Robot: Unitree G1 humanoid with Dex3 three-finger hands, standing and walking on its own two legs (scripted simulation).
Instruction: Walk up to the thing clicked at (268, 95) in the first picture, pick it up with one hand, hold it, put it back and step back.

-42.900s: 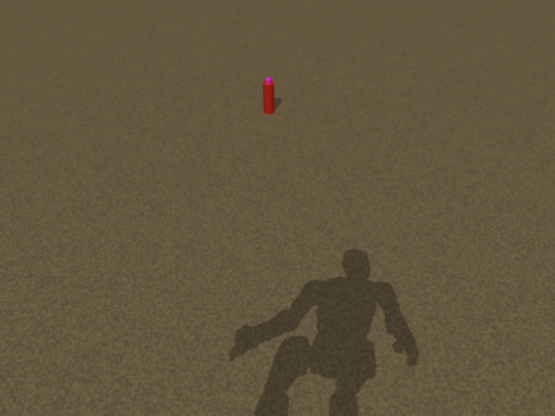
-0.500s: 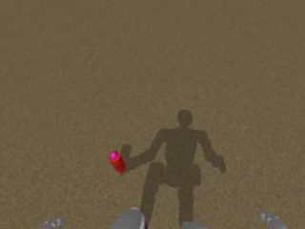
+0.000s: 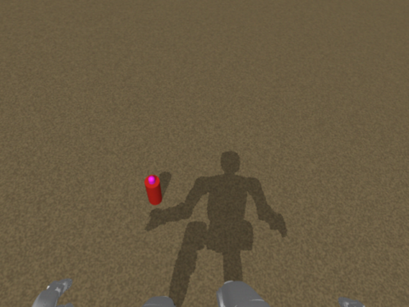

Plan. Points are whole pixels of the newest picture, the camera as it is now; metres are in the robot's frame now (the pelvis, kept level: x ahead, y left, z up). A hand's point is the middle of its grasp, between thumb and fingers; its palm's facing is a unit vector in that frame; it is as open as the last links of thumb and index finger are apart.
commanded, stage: step back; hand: left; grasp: from the side
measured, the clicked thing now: (153, 189) +0.63 +0.23 -0.65
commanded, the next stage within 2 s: none
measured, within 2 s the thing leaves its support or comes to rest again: neither
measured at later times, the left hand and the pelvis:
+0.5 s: hand out of the picture -0.05 +0.22 -0.13, palm faces -0.01 -0.90 -0.44, open 7.4 cm; pelvis -0.15 -0.05 -0.01, yaw -1 degrees
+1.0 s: hand out of the picture -0.26 +0.20 -0.17, palm faces -0.03 -0.91 -0.41, open 7.4 cm; pelvis -0.33 -0.08 -0.02, yaw -2 degrees
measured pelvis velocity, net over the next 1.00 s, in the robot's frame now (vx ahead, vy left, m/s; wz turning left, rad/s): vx -0.33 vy -0.08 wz -0.04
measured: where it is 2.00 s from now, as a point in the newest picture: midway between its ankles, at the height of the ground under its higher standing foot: outside the picture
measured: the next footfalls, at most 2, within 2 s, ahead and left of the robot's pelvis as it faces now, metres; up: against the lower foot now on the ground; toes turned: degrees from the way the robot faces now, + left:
right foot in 0.24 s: -0.08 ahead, -0.15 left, +0.00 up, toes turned -1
left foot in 0.62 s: -0.18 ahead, +0.06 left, +0.00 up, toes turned +1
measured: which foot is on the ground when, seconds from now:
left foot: down 0.00-0.26, up 0.28-0.60, down 0.62-1.00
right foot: up 0.00-0.22, down 0.24-0.66, up 0.68-0.98, down 1.00-1.00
